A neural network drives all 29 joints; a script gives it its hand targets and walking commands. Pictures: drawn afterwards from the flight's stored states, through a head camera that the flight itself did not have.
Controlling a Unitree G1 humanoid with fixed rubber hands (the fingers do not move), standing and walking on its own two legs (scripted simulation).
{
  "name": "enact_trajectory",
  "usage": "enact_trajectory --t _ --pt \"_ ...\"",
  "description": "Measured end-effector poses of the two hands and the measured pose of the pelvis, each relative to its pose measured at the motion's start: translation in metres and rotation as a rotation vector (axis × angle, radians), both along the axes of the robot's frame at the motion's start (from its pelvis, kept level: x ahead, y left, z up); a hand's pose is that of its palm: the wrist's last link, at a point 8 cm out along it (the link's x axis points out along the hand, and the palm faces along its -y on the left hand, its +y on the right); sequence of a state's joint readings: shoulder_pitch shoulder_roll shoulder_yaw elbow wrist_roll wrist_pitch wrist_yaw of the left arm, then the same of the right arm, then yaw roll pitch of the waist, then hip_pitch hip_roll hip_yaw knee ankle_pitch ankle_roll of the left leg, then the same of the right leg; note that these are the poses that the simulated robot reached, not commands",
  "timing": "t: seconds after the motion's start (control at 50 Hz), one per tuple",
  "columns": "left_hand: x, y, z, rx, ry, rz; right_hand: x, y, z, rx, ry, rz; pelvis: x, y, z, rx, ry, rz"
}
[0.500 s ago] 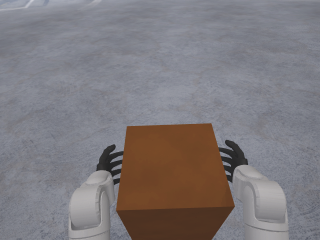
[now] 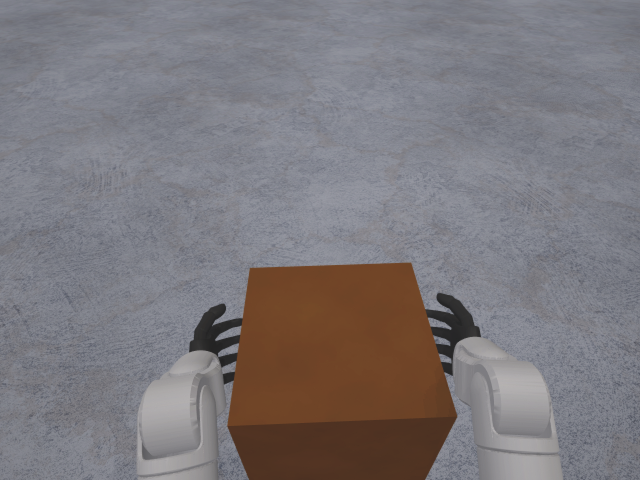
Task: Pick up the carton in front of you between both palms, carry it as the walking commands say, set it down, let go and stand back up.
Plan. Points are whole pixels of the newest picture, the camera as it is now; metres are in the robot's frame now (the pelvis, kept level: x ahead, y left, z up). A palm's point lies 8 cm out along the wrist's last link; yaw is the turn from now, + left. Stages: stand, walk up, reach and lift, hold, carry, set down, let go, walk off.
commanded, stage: carry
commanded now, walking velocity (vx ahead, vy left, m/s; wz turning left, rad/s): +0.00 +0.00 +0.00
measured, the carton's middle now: (334, 385) +0.27 +0.01 -0.01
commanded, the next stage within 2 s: hold in 1.96 s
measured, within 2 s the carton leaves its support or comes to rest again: neither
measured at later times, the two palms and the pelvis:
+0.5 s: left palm (243, 318) +0.33 +0.12 +0.06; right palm (474, 319) +0.32 -0.18 +0.06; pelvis +0.07 -0.02 +0.00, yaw -1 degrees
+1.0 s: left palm (248, 347) +0.31 +0.12 +0.03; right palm (475, 348) +0.30 -0.18 +0.03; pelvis +0.02 -0.02 +0.00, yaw -2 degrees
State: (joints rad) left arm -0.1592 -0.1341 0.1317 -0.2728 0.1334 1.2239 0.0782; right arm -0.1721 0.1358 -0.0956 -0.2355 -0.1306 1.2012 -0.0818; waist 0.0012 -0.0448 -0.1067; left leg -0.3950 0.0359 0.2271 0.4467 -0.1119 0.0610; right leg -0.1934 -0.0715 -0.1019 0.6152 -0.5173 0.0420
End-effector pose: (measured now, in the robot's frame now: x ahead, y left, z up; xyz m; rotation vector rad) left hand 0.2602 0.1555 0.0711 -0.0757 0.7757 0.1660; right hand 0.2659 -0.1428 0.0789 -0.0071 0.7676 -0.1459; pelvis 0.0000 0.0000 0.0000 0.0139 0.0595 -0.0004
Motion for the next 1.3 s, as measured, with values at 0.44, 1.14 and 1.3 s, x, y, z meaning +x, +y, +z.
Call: enact_trajectory --t 0.44,1.14,1.3 --pt "0.071 -0.030 0.004 0.066 -0.037 -0.066 0.059 -0.030 -0.005 0.009 -0.036 -0.029 0.071 -0.017 0.002 0.001 0.012 -0.022" --pt "0.038 -0.039 -0.034 0.109 -0.112 -0.101 0.023 -0.039 -0.042 -0.042 -0.110 -0.001 0.009 -0.024 -0.003 -0.009 -0.037 -0.031" --pt "0.026 -0.041 -0.038 0.113 -0.086 -0.107 0.011 -0.041 -0.046 -0.046 -0.084 0.000 0.001 -0.026 -0.003 -0.011 -0.042 -0.031"
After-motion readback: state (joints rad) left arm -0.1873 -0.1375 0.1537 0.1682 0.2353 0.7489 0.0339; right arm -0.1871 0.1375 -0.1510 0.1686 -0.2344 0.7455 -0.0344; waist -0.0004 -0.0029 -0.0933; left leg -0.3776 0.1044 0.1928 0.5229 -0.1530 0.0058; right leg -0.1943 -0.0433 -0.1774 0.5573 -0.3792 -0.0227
